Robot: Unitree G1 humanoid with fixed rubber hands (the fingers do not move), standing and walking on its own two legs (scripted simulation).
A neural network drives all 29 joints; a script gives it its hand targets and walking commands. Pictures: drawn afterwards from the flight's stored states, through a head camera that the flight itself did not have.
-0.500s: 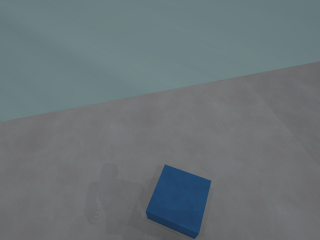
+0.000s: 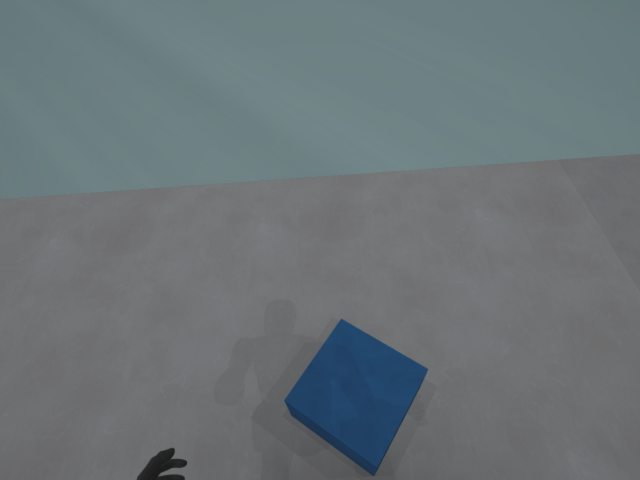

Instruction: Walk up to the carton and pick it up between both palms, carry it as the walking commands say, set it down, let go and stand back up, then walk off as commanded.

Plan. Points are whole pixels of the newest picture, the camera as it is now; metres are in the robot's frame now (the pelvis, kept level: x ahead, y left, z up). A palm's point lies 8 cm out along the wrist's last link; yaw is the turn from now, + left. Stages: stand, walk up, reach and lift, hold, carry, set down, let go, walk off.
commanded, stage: walk off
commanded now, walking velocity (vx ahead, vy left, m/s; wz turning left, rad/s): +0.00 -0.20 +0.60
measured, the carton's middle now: (356, 393) +0.43 -0.04 -0.68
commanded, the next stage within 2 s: stand in 1.64 s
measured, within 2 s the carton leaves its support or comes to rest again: neither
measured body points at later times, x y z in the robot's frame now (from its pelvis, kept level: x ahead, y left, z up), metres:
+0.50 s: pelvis +0.02 -0.09 +0.02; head +0.05 -0.04 +0.46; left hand +0.02 +0.19 -0.13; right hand +0.20 -0.33 -0.07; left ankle -0.03 +0.01 -0.73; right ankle +0.06 -0.25 -0.63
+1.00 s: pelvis +0.08 -0.22 +0.01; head +0.13 -0.21 +0.46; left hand +0.02 +0.04 -0.10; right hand +0.34 -0.38 -0.12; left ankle +0.00 -0.17 -0.66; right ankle +0.12 -0.30 -0.73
